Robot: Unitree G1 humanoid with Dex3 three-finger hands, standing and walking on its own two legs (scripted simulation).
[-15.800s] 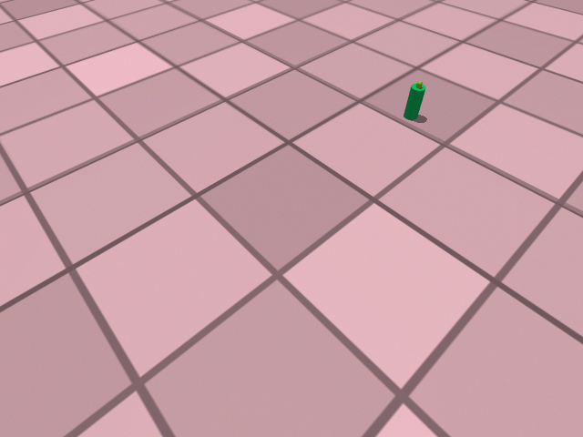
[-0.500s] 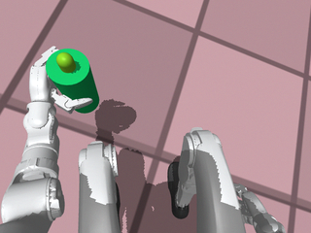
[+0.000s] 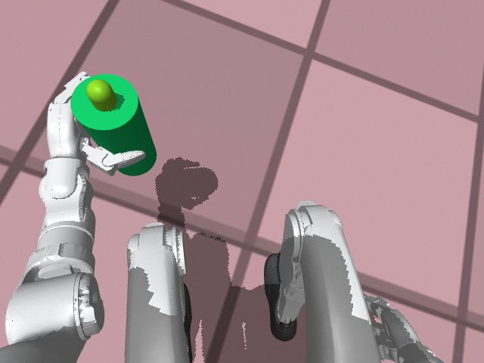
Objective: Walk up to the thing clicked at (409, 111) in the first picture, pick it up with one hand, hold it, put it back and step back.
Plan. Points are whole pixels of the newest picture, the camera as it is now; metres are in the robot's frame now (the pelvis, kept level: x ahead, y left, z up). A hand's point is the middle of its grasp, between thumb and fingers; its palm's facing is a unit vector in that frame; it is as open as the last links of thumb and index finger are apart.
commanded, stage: lift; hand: left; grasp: from the side
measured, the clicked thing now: (119, 128) +0.47 +0.17 -0.05
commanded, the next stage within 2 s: none
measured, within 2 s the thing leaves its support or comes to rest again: neither
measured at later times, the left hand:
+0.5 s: hand (91, 119) +0.44 +0.18 +0.04, palm faces -0.06 -1.00 -0.06, open 11.4 cm
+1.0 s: hand out of the picture +0.41 +0.17 +0.22, palm faces -0.01 -1.00 -0.06, open 11.4 cm
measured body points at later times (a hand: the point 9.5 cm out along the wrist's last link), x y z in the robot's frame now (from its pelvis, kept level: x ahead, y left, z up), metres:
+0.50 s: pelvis +0.01 +0.00 +0.06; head +0.19 +0.03 +0.47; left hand +0.44 +0.23 +0.05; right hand +0.14 -0.27 -0.06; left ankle +0.07 +0.12 -0.35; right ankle +0.11 -0.14 -0.35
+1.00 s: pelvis +0.04 +0.00 +0.21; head +0.17 +0.02 +0.64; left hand +0.40 +0.23 +0.23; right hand +0.18 -0.25 +0.09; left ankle +0.07 +0.12 -0.35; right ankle +0.11 -0.14 -0.35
